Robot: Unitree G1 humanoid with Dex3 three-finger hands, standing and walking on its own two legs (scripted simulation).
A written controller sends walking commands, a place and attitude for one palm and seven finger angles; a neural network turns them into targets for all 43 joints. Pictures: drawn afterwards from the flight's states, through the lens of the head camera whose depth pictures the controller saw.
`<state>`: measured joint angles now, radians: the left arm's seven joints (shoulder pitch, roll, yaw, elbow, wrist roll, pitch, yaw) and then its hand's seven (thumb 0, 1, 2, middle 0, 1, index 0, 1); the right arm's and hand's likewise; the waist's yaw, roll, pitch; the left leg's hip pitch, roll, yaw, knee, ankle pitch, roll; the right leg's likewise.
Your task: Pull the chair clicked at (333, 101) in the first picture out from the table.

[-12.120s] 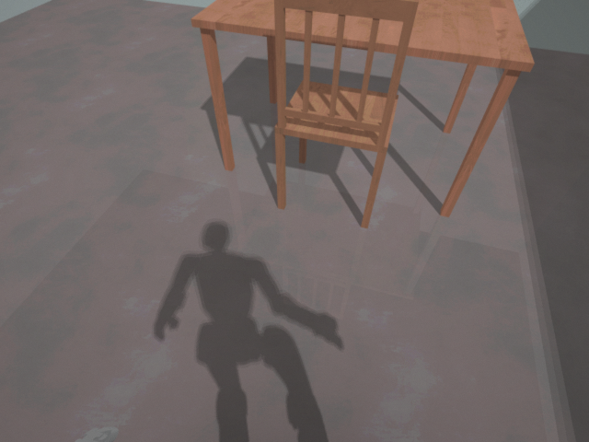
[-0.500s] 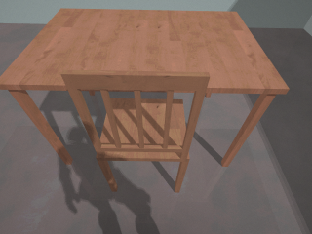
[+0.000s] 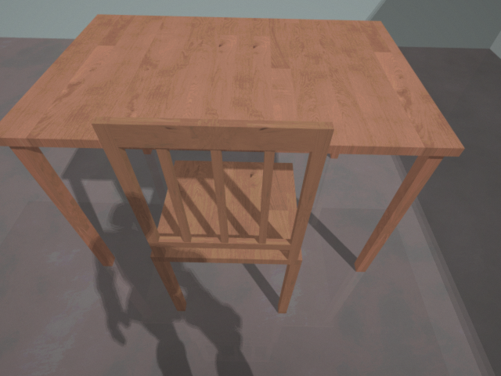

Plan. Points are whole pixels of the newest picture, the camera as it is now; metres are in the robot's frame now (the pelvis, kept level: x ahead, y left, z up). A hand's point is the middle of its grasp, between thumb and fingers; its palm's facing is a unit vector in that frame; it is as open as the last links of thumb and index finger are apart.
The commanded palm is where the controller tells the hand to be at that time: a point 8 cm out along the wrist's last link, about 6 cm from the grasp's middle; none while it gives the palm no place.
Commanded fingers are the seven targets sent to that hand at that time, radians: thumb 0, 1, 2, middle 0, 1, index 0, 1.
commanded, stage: shuffle to correct the standing spot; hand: left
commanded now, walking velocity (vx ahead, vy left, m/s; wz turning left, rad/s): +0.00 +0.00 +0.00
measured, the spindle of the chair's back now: (221, 202) +0.48 +0.10 -0.07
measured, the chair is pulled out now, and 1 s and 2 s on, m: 0.00 0.00 0.00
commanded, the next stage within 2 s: come to a stop and stand still in 0.16 s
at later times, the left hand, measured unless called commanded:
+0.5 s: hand out of the picture +0.00 +0.17 -0.18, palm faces +0.04 -0.98 -0.18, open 7.3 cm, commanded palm none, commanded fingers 0.00 0.90 0.90 -0.20 -0.30 -0.20 -0.30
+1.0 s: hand out of the picture +0.01 +0.21 -0.17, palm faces -0.01 -0.97 -0.25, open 7.3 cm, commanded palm none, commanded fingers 0.00 0.90 0.90 -0.20 -0.30 -0.20 -0.30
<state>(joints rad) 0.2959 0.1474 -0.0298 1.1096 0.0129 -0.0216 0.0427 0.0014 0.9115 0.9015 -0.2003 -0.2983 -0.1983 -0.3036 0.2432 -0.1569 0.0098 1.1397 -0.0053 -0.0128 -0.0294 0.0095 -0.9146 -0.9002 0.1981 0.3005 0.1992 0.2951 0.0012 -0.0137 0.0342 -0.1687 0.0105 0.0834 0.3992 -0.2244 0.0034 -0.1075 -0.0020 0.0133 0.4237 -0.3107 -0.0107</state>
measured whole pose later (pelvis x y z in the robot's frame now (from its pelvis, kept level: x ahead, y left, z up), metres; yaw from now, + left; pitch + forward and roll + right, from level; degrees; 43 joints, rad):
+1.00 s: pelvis -0.03 +0.02 -0.01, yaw +0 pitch -1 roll +0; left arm 0.26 0.19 -0.02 1.01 0.02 0.00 0.04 0.00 0.91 0.90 -0.20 -0.30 -0.20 -0.30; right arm 0.24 -0.19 0.00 1.01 -0.02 0.00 -0.01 0.01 -0.91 -0.90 0.20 0.30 0.20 0.30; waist -0.01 0.02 0.03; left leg -0.25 -0.01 0.09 0.51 -0.25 0.04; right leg -0.18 -0.03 0.01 0.53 -0.33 0.01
